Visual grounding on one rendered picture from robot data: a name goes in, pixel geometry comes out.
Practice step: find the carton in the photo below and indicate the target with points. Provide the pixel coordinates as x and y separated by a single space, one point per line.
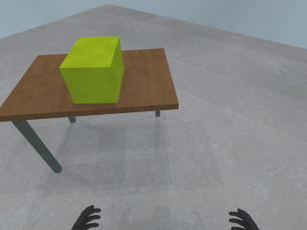
93 70

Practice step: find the table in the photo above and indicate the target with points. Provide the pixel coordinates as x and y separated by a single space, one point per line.
42 93

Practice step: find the left robot hand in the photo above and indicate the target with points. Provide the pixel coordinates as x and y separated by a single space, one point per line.
84 218

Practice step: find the right robot hand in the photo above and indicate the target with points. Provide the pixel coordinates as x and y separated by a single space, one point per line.
246 221

